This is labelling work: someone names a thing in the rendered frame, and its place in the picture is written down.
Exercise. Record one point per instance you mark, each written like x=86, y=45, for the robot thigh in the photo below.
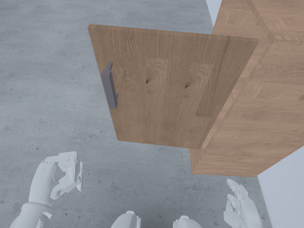
x=127, y=220
x=185, y=223

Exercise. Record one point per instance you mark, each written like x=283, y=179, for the handle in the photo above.
x=109, y=88

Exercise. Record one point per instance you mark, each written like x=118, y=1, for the robot left forearm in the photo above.
x=33, y=215

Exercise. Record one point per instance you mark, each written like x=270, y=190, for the left robot thigh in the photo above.
x=127, y=220

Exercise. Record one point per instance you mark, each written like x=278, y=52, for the right robot thigh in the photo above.
x=185, y=223

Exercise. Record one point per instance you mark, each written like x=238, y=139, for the robot right hand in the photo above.
x=246, y=215

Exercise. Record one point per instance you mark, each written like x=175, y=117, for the robot left hand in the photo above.
x=66, y=168

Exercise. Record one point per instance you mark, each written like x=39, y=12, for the cupboard door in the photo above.
x=171, y=85

